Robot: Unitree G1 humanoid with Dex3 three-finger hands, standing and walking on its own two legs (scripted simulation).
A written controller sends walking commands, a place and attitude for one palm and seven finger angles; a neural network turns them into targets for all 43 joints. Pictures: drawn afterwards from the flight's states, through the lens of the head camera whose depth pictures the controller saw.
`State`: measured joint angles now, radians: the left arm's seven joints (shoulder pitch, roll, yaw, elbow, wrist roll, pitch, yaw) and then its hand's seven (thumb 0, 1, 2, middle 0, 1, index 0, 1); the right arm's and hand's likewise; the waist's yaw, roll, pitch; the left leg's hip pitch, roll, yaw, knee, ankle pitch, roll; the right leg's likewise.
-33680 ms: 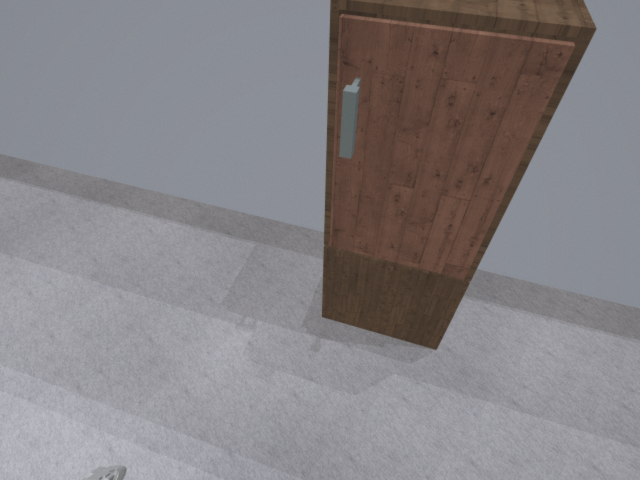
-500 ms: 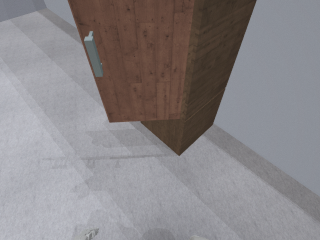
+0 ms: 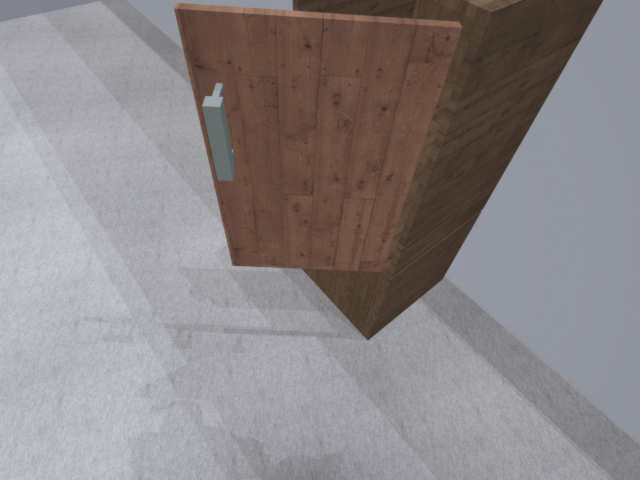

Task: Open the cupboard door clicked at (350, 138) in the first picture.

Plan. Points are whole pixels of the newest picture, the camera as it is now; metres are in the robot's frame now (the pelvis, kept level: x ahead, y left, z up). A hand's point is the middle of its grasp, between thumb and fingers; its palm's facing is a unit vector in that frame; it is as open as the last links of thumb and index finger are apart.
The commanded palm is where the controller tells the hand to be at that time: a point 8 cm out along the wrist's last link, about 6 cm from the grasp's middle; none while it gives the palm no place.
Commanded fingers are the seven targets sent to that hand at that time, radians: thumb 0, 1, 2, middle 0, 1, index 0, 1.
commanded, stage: come to a stop and stand still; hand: left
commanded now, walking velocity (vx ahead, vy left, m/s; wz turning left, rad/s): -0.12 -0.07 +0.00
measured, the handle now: (222, 133) +0.58 +0.21 +0.08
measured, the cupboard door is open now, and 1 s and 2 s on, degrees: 50 50 50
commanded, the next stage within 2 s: look again from close up in 0.98 s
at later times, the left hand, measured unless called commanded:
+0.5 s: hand out of the picture -0.02 +0.13 -0.17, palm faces +0.09 -0.98 -0.20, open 7.3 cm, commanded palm none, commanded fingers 0.00 0.90 0.90 -0.20 -0.30 -0.20 -0.30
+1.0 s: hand out of the picture -0.04 +0.13 -0.18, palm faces +0.05 -0.99 -0.13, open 7.4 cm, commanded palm none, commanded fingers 0.00 0.90 0.90 -0.20 -0.30 -0.20 -0.30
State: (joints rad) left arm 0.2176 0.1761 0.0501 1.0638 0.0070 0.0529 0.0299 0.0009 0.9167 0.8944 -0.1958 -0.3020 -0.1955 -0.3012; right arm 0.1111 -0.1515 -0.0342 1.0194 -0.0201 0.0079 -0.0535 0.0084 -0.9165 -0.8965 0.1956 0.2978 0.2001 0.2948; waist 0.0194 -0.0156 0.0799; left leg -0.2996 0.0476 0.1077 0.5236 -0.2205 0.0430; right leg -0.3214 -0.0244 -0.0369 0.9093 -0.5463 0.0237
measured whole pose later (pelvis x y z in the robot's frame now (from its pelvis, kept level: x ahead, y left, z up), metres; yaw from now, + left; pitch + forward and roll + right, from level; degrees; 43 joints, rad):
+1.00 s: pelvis -0.02 -0.02 +0.00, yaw -1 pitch -1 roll +0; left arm 0.29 0.12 0.01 1.15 0.01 0.00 0.03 0.00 0.91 0.89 -0.20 -0.30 -0.20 -0.30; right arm 0.29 -0.11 0.00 1.16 -0.01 -0.01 -0.04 0.01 -0.91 -0.90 0.20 0.30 0.20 0.29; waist 0.01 -0.03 0.04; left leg -0.13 -0.02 0.08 0.42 -0.27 0.04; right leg -0.14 -0.07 -0.01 0.42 -0.25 0.06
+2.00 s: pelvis +0.02 -0.03 -0.01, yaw +1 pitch +0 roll +0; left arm 0.35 0.16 0.04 1.08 0.03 0.01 0.01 0.01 0.91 0.89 -0.20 -0.30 -0.20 -0.30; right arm 0.33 -0.17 -0.01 1.07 -0.02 -0.04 -0.02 0.01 -0.91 -0.90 0.19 0.30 0.20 0.29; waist 0.01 -0.03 0.03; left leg -0.20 0.01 0.09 0.60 -0.41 0.03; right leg -0.28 -0.05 -0.05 0.80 -0.50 -0.01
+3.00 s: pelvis +0.06 +0.00 -0.01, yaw +1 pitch -2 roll +0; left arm 0.33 0.22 0.01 0.93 0.02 0.02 0.02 0.01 0.91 0.89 -0.20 -0.30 -0.20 -0.30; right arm 0.24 -0.21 -0.02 0.91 -0.02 0.00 -0.01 0.01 -0.90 -0.90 0.20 0.30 0.20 0.30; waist 0.02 0.01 0.02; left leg -0.24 -0.02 0.09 0.59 -0.32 0.05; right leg -0.32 -0.07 -0.03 0.57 -0.22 0.04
